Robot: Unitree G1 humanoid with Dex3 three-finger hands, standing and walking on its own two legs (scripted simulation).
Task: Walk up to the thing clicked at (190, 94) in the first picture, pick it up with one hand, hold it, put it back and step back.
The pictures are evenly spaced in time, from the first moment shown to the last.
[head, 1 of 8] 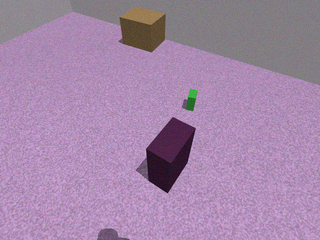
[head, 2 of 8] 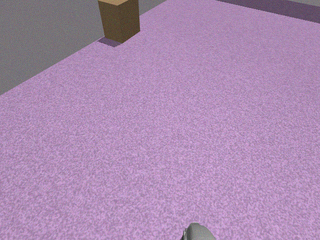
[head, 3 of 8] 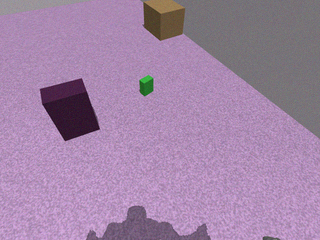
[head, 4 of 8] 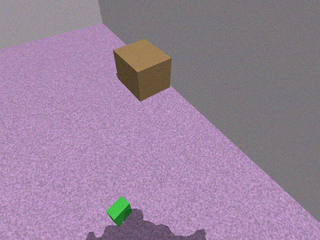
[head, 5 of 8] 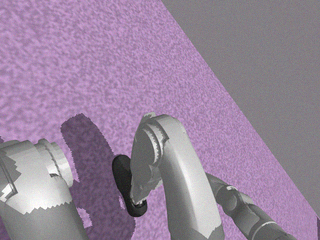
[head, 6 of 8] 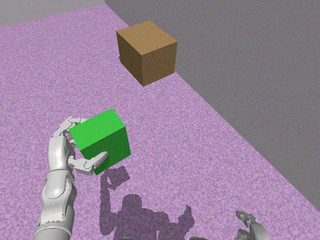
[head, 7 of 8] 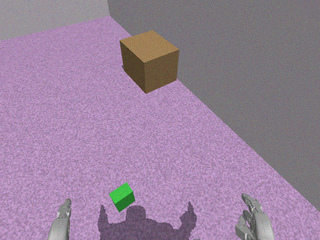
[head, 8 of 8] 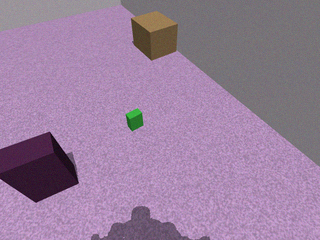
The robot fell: no
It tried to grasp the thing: yes
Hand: left
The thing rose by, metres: 0.70
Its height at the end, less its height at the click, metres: +0.00
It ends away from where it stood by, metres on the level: 0.03
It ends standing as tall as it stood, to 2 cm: yes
